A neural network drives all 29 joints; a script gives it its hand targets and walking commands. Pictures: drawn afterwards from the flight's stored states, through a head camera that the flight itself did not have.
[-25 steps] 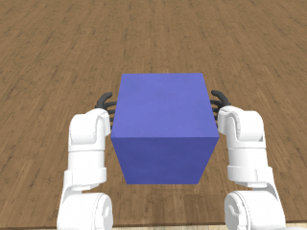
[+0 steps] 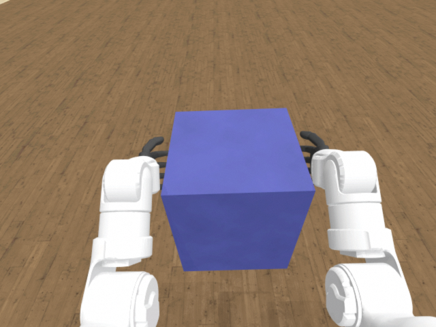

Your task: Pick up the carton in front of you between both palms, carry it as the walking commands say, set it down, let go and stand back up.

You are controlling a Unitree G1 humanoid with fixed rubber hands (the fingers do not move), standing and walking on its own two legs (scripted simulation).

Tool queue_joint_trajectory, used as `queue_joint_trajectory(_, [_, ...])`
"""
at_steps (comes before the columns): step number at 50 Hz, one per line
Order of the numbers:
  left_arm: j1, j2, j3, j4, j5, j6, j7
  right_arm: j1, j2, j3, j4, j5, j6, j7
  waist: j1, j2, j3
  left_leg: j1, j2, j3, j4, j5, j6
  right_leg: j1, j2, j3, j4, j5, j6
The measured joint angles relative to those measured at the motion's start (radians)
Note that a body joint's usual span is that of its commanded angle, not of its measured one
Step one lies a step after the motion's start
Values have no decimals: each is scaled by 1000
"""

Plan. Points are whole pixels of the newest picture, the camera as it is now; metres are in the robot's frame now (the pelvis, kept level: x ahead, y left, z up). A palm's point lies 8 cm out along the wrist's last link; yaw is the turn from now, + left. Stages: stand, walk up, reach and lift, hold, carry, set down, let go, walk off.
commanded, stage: carry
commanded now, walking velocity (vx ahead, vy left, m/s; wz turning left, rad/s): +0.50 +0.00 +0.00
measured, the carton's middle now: (233, 192) +0.35 +0.00 +0.08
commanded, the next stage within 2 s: none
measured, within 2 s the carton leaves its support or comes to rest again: neither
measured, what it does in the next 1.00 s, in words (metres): climbs: right foot 0.08 m higher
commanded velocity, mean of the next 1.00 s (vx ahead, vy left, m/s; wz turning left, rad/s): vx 0.50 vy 0.00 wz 0.00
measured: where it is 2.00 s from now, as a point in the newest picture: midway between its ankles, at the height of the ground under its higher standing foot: (233, 178)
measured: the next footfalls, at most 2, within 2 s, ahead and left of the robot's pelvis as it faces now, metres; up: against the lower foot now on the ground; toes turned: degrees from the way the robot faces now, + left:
right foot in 0.62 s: +0.48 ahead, -0.16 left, +0.08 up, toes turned -3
left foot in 1.20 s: +0.77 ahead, +0.01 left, +0.08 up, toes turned +7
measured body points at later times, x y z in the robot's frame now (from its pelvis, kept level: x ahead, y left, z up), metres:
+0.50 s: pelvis +0.16 -0.02 +0.00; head +0.18 -0.01 +0.45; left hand +0.55 +0.14 +0.16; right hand +0.54 -0.16 +0.16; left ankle +0.04 +0.10 -0.73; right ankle +0.26 -0.15 -0.55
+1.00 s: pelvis +0.46 -0.10 +0.09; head +0.52 -0.10 +0.53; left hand +0.84 +0.09 +0.25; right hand +0.87 -0.21 +0.25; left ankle +0.58 +0.04 -0.56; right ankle +0.44 -0.16 -0.65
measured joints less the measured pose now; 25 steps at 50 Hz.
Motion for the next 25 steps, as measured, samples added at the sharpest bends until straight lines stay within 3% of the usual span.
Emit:
queue_joint_trajectory(3, [-42,10,-4,-23,-10,34,13,-47,-15,-10,-13,12,29,-3,4,-15,-14,20,-10,4,-19,-12,9,-3,-14,6,7,-16,14])
queue_joint_trajectory(5, [-82,25,8,-20,-15,56,15,-97,-16,-20,6,9,43,-3,-5,-32,-20,56,-27,18,-100,72,13,-19,-35,13,55,-50,27])
queue_joint_trajectory(10, [-138,49,64,30,-26,85,15,-151,6,-24,61,-17,58,-6,-41,4,-16,69,-25,6,-110,56,17,-254,-22,35,504,-155,28])
queue_joint_trajectory(15, [-176,40,85,28,-11,100,15,-142,10,-38,8,-8,79,-14,-51,7,21,132,-20,-14,-187,62,7,-474,-53,31,665,-16,40])
queue_joint_trajectory(19, [-183,35,101,-8,-6,100,15,-156,23,-56,-20,-18,76,-17,-57,-1,29,173,-24,-29,-199,26,0,-610,-88,39,737,12,52])
queue_joint_trajectory(23, [-174,32,119,-18,-1,99,15,-148,36,-52,-18,-25,64,-17,-77,-13,22,237,-17,-56,-205,-34,-21,-775,-106,69,993,-117,33])
queue_joint_trajectory(25, [-170,28,121,-22,2,98,15,-140,34,-45,-22,-21,62,-17,-82,-14,26,286,-1,-70,-231,-58,-42,-844,-116,71,1027,-161,26])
